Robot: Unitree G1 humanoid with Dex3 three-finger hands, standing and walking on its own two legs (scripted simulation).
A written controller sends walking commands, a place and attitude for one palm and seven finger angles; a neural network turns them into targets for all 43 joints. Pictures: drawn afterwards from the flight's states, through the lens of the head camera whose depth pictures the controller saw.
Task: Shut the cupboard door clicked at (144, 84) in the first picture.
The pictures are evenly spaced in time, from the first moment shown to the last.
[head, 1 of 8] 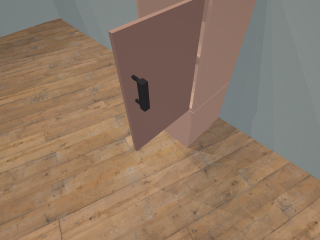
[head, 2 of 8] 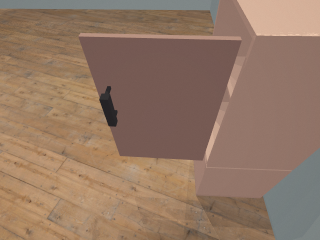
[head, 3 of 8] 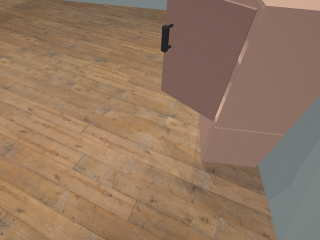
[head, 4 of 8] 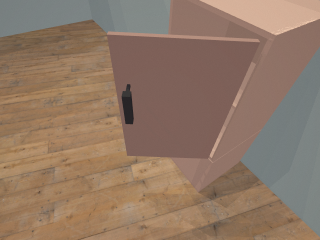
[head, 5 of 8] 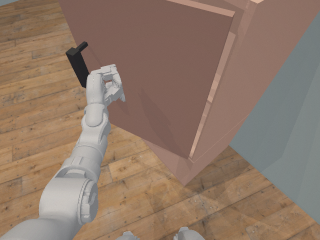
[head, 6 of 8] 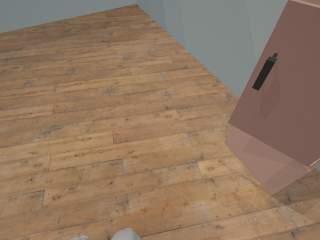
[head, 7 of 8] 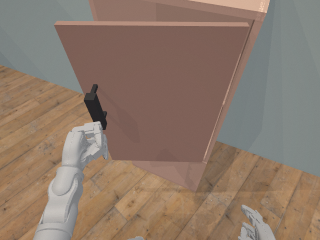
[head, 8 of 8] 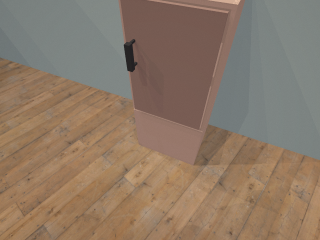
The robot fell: no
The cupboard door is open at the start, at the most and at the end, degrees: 89 89 0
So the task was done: yes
